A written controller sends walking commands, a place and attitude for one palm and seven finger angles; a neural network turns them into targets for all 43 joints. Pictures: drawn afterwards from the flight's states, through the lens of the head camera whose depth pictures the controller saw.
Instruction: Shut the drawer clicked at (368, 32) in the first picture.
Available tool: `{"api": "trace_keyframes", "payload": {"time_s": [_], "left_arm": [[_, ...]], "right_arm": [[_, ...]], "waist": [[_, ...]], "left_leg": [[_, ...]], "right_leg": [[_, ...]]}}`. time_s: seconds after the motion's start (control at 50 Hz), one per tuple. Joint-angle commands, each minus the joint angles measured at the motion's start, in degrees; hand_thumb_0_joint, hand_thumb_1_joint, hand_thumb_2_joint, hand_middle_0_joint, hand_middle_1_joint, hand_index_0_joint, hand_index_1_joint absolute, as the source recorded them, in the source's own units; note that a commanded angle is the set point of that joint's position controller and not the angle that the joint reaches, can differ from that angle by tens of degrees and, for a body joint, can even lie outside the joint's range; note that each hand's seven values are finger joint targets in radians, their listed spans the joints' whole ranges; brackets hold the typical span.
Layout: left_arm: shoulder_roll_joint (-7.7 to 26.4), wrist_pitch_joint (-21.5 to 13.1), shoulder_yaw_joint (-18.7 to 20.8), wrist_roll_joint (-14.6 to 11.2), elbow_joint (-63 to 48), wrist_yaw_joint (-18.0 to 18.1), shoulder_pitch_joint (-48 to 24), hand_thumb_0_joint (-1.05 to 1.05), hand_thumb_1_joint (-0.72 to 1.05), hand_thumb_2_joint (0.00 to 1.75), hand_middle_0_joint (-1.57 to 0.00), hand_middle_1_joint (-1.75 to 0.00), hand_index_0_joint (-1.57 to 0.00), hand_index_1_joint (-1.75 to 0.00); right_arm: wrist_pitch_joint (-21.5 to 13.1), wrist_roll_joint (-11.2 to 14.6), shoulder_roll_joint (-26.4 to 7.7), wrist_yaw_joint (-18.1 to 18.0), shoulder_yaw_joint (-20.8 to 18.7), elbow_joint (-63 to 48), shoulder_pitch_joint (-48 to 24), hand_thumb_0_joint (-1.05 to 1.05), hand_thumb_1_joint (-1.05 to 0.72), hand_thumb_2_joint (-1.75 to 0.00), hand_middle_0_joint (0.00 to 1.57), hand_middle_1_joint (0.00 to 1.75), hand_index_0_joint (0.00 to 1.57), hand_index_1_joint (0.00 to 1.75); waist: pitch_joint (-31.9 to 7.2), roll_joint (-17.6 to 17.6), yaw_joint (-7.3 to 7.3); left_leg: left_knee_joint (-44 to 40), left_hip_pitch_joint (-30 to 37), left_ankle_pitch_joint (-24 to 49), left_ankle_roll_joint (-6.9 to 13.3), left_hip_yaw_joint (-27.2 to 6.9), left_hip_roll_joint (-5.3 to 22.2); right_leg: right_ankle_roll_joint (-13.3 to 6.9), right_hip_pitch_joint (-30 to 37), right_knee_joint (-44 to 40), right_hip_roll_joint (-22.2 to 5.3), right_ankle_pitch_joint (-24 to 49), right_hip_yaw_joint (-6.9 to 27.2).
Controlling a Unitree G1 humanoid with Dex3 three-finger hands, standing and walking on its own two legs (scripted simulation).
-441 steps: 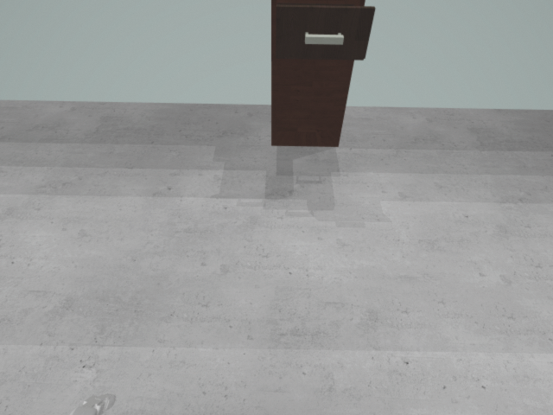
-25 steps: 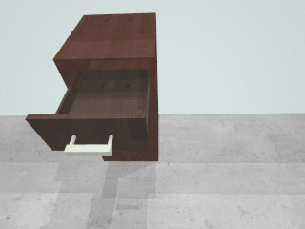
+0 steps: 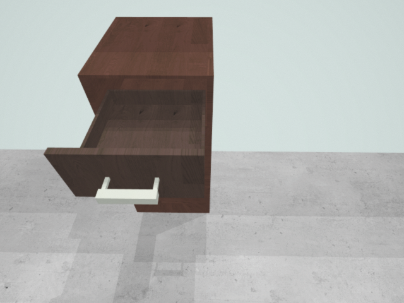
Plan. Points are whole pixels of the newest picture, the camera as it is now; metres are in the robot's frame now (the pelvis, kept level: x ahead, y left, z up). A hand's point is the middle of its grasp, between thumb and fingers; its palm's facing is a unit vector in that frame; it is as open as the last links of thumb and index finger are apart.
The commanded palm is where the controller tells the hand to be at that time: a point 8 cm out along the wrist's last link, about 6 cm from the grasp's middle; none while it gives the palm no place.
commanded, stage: look again from close up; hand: left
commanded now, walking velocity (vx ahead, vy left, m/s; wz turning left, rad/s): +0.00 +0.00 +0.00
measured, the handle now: (129, 188) +0.36 +0.20 -0.02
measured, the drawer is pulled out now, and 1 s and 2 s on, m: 0.30 0.30 0.30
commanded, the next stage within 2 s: shuffle to correct the standing spot in 0.12 s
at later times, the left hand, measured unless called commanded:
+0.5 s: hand out of the picture -0.01 +0.17 -0.18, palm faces +0.05 -0.98 -0.19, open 7.4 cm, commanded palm none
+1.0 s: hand out of the picture +0.14 +0.17 -0.18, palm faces +0.05 -0.96 -0.28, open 7.3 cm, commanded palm none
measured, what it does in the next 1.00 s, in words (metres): walks ahead: right foot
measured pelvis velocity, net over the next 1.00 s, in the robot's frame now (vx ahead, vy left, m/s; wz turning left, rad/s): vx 0.11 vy -0.03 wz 0.03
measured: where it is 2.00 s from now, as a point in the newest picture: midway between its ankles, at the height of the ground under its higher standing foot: outside the picture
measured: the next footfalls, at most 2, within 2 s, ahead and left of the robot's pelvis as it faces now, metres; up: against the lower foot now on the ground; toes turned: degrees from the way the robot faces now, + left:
right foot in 0.94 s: +0.20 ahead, -0.14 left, +0.00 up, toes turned -4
left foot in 1.28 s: +0.09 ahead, +0.06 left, +0.00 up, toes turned +3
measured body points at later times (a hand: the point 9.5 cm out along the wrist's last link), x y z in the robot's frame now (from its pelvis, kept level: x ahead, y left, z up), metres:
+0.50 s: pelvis +0.02 +0.00 -0.01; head +0.03 -0.01 +0.44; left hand -0.01 +0.22 -0.16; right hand -0.02 -0.21 -0.18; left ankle -0.02 +0.15 -0.74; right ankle -0.01 -0.11 -0.74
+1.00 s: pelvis +0.11 -0.03 -0.02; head +0.15 -0.05 +0.43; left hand +0.13 +0.22 -0.16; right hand +0.09 -0.23 -0.19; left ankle +0.03 +0.11 -0.73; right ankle +0.16 -0.13 -0.74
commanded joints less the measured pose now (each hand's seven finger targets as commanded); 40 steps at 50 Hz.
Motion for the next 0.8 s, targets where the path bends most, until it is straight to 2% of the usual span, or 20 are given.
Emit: {"api": "trace_keyframes", "payload": {"time_s": [0.0, 0.2, 0.26, 0.3, 0.36, 0.42, 0.44, 0.46, 0.5, 0.52, 0.56, 0.58, 0.6, 0.62, 0.64, 0.66, 0.68, 0.7, 0.74, 0.78], "left_arm": [[5.8, -0.9, 1.0, 0.1, -1.6, 0.6, 3.7, 0.0, 0.9, 0.9, -0.2, -0.3, -0.2, -0.3], [5.4, -0.8, 1.1, 0.1, -1.5, 0.7, 3.8, 0.0, 0.9, 0.9, -0.2, -0.3, -0.2, -0.3], [5.1, -0.3, 1.2, 0.6, -1.3, 0.4, 4.1, 0.0, 0.9, 0.9, -0.2, -0.3, -0.2, -0.3], [4.8, -0.1, 1.3, 0.8, -1.7, 0.1, 4.3, 0.0, 0.9, 0.9, -0.2, -0.3, -0.2, -0.3], [4.8, -0.2, 1.7, 1.0, -2.1, -0.4, 5.3, 0.0, 0.9, 0.9, -0.2, -0.3, -0.2, -0.3], [4.7, -0.8, 2.0, 0.9, -1.9, -0.6, 7.1, 0.0, 0.9, 0.9, -0.2, -0.3, -0.2, -0.3], [5.0, -1.1, 2.2, 0.8, -1.5, -0.6, 8.2, 0.0, 0.9, 0.9, -0.2, -0.3, -0.2, -0.3], [5.9, -1.2, 2.4, 0.8, -1.3, -0.6, 9.0, 0.0, 0.9, 0.9, -0.2, -0.3, -0.2, -0.3], [7.5, -1.6, 3.3, 0.6, 0.0, -0.3, 12.9, 0.0, 0.9, 0.9, -0.2, -0.3, -0.2, -0.3], [8.2, -1.9, 3.5, 0.6, 0.5, -0.1, 14.8, 0.0, 0.9, 0.9, -0.2, -0.3, -0.2, -0.3], [7.9, -2.2, 3.6, 1.0, 1.0, 0.3, 16.6, 0.0, 0.9, 0.9, -0.2, -0.3, -0.2, -0.3], [7.4, -2.2, 3.5, 1.2, 0.8, 0.5, 15.6, 0.0, 0.9, 0.9, -0.2, -0.3, -0.2, -0.3], [7.0, -2.0, 3.3, 1.0, 0.2, 0.4, 13.3, 0.0, 0.9, 0.9, -0.2, -0.3, -0.2, -0.3], [6.1, -1.9, 2.9, 0.6, -0.4, 0.3, 10.2, 0.0, 0.9, 0.9, -0.2, -0.3, -0.2, -0.3], [3.7, -1.9, 2.4, 0.1, -1.9, 0.0, 7.8, 0.0, 0.9, 0.9, -0.2, -0.3, -0.2, -0.3], [1.6, -2.2, 1.6, 0.1, -4.2, 0.0, 4.2, 0.0, 0.9, 0.9, -0.2, -0.3, -0.2, -0.3], [3.9, -1.7, 2.4, 0.5, -5.4, 0.7, 0.9, 0.0, 0.9, 0.9, -0.2, -0.3, -0.2, -0.3], [3.0, -1.3, 2.6, 0.6, -4.9, 0.8, 0.7, 0.0, 0.9, 0.9, -0.2, -0.3, -0.2, -0.3], [0.5, -0.5, 2.1, 0.4, -4.1, 0.2, 3.2, 0.0, 0.9, 0.9, -0.2, -0.3, -0.2, -0.3], [-0.9, 0.0, 1.4, 0.0, -3.3, -0.1, 5.3, 0.0, 0.9, 0.9, -0.2, -0.3, -0.2, -0.3]], "right_arm": [[-1.0, 0.2, -4.9, -0.5, -1.1, -1.1, 4.6, 0.0, -0.9, -0.9, 0.2, 0.3, 0.2, 0.3], [-1.0, 0.2, -4.7, -0.5, -1.2, -0.9, 4.9, 0.0, -0.9, -0.9, 0.2, 0.3, 0.2, 0.3], [-0.5, -0.1, -4.7, -0.3, -1.5, -0.3, 6.1, 0.0, -0.9, -0.9, 0.2, 0.3, 0.2, 0.3], [0.0, -0.4, -5.5, 0.0, -2.0, -0.7, 5.9, 0.0, -0.9, -0.9, 0.2, 0.3, 0.2, 0.3], [0.1, -0.6, -5.3, 0.2, -2.4, -1.4, 5.8, 0.0, -0.9, -0.9, 0.2, 0.3, 0.2, 0.3], [-0.5, -0.5, -4.7, 0.1, -2.4, -1.9, 6.3, 0.0, -0.9, -0.9, 0.2, 0.3, 0.2, 0.3], [-0.8, -0.5, -4.2, 0.1, -2.3, -2.3, 6.0, 0.0, -0.9, -0.9, 0.2, 0.3, 0.2, 0.3], [-1.0, -0.4, -3.3, 0.1, -2.1, -2.5, 6.0, 0.0, -0.9, -0.9, 0.2, 0.3, 0.2, 0.3], [-1.5, -0.5, -2.3, 0.1, -1.9, -3.8, 4.1, 0.0, -0.9, -0.9, 0.2, 0.3, 0.2, 0.3], [-1.6, -0.5, -2.1, 0.2, -2.0, -4.7, 2.4, 0.0, -0.9, -0.9, 0.2, 0.3, 0.2, 0.3], [-2.0, -0.3, -2.1, 0.3, -2.0, -5.9, -0.2, 0.0, -0.9, -0.9, 0.2, 0.3, 0.2, 0.3], [-2.3, -0.2, -1.9, 0.3, -2.0, -5.7, 0.1, 0.0, -0.9, -0.9, 0.2, 0.3, 0.2, 0.3], [-2.6, 0.0, -1.6, 0.3, -1.9, -4.8, 2.6, 0.0, -0.9, -0.9, 0.2, 0.3, 0.2, 0.3], [-2.9, -0.1, -1.9, 0.2, -2.0, -2.5, 8.6, 0.0, -0.9, -0.9, 0.2, 0.3, 0.2, 0.3], [-3.5, -0.8, -6.2, -0.5, -3.1, 0.6, 16.7, 0.0, -0.9, -0.9, 0.2, 0.3, 0.2, 0.3], [-3.2, -0.9, -10.0, -1.1, -3.6, 2.7, 23.7, 0.0, -0.9, -0.9, 0.2, 0.3, 0.2, 0.3], [-2.3, -1.1, -9.0, -1.0, -2.6, 2.4, 22.4, 0.0, -0.9, -0.9, 0.2, 0.3, 0.2, 0.3], [-2.2, -1.0, -6.9, -1.1, -1.8, 1.5, 17.7, 0.0, -0.9, -0.9, 0.2, 0.3, 0.2, 0.3], [-2.3, -0.9, -5.2, -1.4, -1.1, -1.5, 9.8, 0.0, -0.9, -0.9, 0.2, 0.3, 0.2, 0.3], [-2.4, -0.8, -5.8, -1.8, -1.1, -2.7, 5.8, 0.0, -0.9, -0.9, 0.2, 0.3, 0.2, 0.3]], "waist": [[1.4, 0.2, 0.4], [2.0, -0.6, 0.4], [2.8, -0.2, -0.03], [5.6, 0.8, -0.05], [8.5, 1.3, 0.17], [7.9, 0.2, 0.54], [6.9, -1.1, 0.99], [6.3, -4.5, 1.1], [4.3, -10.8, 2.24], [3.9, -13.1, 2.98], [3.1, -11.0, 3.55], [2.7, -9.8, 2.77], [1.6, -8.2, 0.7], [-0.6, -6.0, -2.84], [-2.9, 5.5, -5.82], [-2.4, 16.4, -7.45], [1.1, 10.3, -6.9], [4.9, 10.2, -4.6], [8.0, 8.0, -1.23], [5.9, 8.8, 0.63]], "left_leg": [[-4.4, -2.0, 10.1, 3.0, -2.3, 2.9], [-4.6, -2.0, 10.3, 3.3, -2.6, 2.7], [-5.9, -2.5, -3.0, 4.1, -3.3, 3.1], [-7.3, -5.2, -13.0, 4.7, -4.9, 3.4], [-7.7, -8.0, -17.3, 5.6, -6.0, 3.6], [-3.9, -8.5, -12.1, 5.8, -4.7, 3.0], [-0.9, -8.6, -7.8, 5.5, -2.9, 2.1], [2.3, -9.9, -4.8, 5.1, -0.6, 0.7], [11.9, -15.0, -5.4, 3.9, 4.2, -2.2], [15.5, -18.2, -9.8, 3.6, 5.1, -2.1], [18.0, -21.5, -14.2, 3.7, 4.7, -1.1], [14.9, -19.4, -13.7, 3.9, 4.6, -0.7], [8.5, -12.6, -9.9, 4.1, 5.2, -1.0], [-0.1, -0.1, -1.6, 4.8, 5.1, -1.5], [-3.3, 12.7, 12.0, 8.6, -6.8, 7.3], [-5.7, 19.3, 36.4, 14.0, -20.1, 20.1], [-5.0, 13.3, 41.6, 16.5, -19.0, 21.4], [-5.4, 6.5, 43.4, 16.3, -15.0, 20.6], [-6.2, -1.4, 42.2, 13.9, -8.4, 16.2], [-5.0, -1.7, 46.8, 11.5, -2.8, 13.2]], "right_leg": [[-1.4, -1.4, -4.7, -4.2, 8.8, 3.8], [-1.3, -2.0, -4.3, -4.3, 8.7, 3.7], [-1.6, -4.2, -3.5, -3.1, -5.0, 2.6], [-1.8, -7.0, -2.9, -2.5, -11.7, 2.5], [-2.5, -8.6, -2.2, -2.0, -14.1, 2.6], [-3.5, -7.4, -2.0, -3.0, -11.2, 4.3], [-4.0, -6.0, -2.7, -3.9, -9.1, 5.4], [-4.7, -3.4, -3.6, -4.9, -6.9, 6.7], [-7.2, 2.6, -6.0, -9.9, 2.5, 13.0], [-9.2, 5.6, -7.0, -12.8, 9.9, 16.2], [-12.1, 9.7, -5.4, -14.7, 23.0, 16.9], [-12.0, 9.0, -3.0, -14.2, 26.4, 15.1], [-10.6, 5.6, 0.1, -12.4, 26.8, 11.6], [-7.8, -1.5, 7.0, -8.6, 26.4, 6.2], [-4.1, -13.2, 21.5, -1.7, 16.4, 0.3], [-1.5, -26.4, 34.5, 2.7, -15.5, -4.4], [-2.5, -27.2, 39.5, 0.7, -19.3, 0.2], [-2.0, -27.0, 40.2, -1.8, -17.0, 1.9], [-1.1, -21.9, 36.5, -3.4, -12.9, 1.3], [-0.3, -17.0, 26.6, -3.6, -8.8, 0.2]]}}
